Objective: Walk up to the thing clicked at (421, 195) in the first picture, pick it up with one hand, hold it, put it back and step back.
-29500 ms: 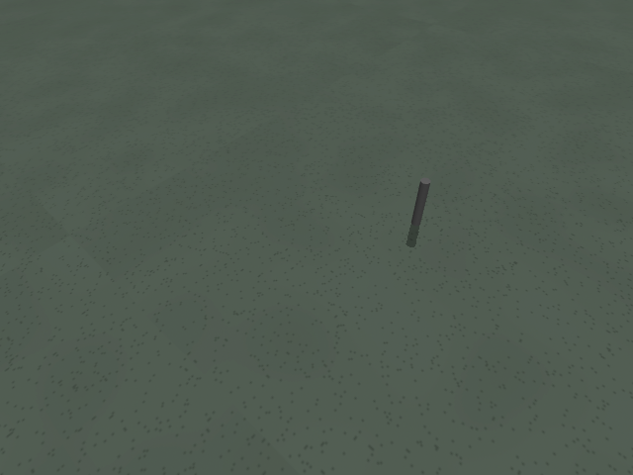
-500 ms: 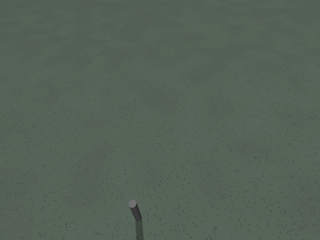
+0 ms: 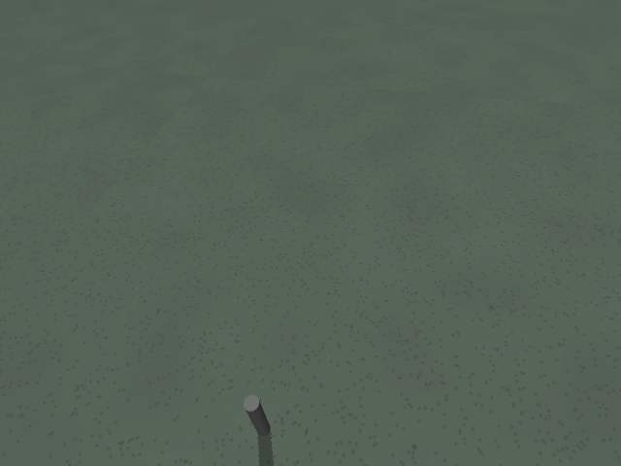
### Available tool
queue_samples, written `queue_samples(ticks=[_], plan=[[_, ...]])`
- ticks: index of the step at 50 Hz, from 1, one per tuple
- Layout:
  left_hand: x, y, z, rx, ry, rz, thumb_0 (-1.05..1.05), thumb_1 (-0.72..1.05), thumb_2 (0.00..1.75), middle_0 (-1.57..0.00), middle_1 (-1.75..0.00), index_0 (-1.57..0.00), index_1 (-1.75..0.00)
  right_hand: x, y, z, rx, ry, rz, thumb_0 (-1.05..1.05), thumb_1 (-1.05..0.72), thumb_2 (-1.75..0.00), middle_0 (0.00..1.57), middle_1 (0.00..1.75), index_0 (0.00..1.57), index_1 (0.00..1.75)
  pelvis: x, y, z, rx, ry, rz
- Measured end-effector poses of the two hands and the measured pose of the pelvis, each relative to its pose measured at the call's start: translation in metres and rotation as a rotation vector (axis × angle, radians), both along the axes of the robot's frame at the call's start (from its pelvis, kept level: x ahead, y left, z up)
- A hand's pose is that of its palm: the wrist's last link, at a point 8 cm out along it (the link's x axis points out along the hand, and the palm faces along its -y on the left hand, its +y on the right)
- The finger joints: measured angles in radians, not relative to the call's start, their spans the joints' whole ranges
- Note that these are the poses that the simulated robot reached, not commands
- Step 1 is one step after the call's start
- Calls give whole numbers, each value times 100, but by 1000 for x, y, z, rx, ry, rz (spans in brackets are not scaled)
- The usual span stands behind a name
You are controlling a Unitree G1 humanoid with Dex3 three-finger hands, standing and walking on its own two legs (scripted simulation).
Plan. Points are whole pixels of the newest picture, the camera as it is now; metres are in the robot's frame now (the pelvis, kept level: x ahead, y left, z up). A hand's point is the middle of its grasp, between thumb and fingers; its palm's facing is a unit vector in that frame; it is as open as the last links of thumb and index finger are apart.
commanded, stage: stand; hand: left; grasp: from the side
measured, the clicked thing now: (258, 417) +0.38 +0.20 -0.66
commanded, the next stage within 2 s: step back in 0.44 s
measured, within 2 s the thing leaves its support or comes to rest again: neither
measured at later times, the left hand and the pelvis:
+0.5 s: hand out of the picture +0.08 +0.25 -0.16, palm faces +0.02 -0.94 -0.35, open 7.4 cm; pelvis +0.00 +0.00 +0.00, yaw +0 degrees
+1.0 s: hand out of the picture +0.06 +0.30 -0.18, palm faces -0.06 -0.94 -0.35, open 7.4 cm; pelvis -0.08 +0.05 -0.02, yaw -1 degrees
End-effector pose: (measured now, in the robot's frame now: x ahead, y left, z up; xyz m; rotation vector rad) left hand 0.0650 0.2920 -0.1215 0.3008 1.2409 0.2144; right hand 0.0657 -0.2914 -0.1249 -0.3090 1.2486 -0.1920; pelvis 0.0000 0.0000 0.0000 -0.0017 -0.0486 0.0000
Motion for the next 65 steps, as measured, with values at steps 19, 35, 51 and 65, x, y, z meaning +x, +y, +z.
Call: queue_samples(ticks=[19, 35, 51, 65], plan=[[9, 2, 2, 3, 3, -2, 1, 90, 89, -20, -30, -20, -30, 9, 0, 0, 2, -4, 0, 0, -90, -90, 21, 30, 20, 30, 8, 0, 1, 2, 5, -4], [8, 36, -11, 43, -37, -22, 1, 90, 89, -20, -30, -20, -30, -8, -11, -2, -63, 0, -10, 0, -90, -90, 21, 30, 20, 30, -32, 18, -18, -9, 21, 6], [-18, 57, -24, 10, -50, -90, 1, 90, 89, -20, -30, -20, -30, -84, 34, 8, -101, 4, -38, 1, -90, -90, 21, 30, 21, 30, -80, 52, -17, -18, 29, -31], [-103, 42, -7, 72, -54, -110, 1, 90, 89, -20, -30, -20, -30, -128, 14, -21, -23, -101, -65, 0, -90, -90, 21, 30, 21, 30, -144, 30, -30, -9, -13, -73]])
